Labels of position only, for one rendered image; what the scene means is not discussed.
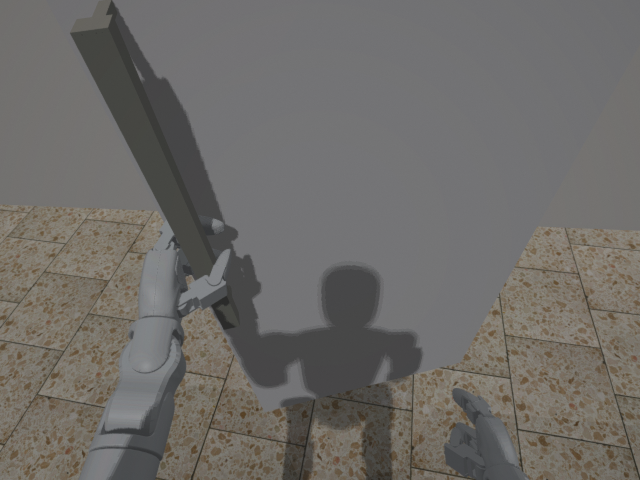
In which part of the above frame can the left robot hand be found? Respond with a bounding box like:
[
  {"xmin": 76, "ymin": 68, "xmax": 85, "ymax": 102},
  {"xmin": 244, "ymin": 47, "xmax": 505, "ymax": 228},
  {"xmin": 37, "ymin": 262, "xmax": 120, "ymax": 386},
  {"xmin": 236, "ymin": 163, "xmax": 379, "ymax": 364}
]
[{"xmin": 138, "ymin": 215, "xmax": 232, "ymax": 324}]

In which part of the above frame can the left robot forearm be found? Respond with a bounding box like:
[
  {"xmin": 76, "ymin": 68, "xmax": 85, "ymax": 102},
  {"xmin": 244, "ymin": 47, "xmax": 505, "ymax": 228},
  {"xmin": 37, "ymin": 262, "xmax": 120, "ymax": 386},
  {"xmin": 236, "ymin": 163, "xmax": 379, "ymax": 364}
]
[{"xmin": 78, "ymin": 316, "xmax": 186, "ymax": 480}]

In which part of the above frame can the right robot hand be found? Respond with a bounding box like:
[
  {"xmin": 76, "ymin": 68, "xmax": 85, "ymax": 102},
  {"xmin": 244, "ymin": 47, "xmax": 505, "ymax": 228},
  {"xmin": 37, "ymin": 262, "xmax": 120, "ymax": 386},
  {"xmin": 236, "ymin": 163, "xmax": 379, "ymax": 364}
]
[{"xmin": 444, "ymin": 388, "xmax": 520, "ymax": 480}]

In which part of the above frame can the fridge door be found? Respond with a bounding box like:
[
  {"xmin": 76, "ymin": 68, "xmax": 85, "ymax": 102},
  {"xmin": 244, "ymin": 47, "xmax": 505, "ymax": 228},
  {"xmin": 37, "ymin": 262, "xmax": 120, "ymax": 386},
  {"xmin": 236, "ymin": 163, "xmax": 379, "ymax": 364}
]
[{"xmin": 46, "ymin": 0, "xmax": 640, "ymax": 412}]

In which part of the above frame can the handle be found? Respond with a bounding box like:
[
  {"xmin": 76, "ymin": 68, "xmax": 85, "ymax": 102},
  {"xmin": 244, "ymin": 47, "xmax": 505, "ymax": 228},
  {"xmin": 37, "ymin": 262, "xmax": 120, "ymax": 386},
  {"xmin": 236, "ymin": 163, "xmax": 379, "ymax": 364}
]
[{"xmin": 70, "ymin": 0, "xmax": 240, "ymax": 330}]

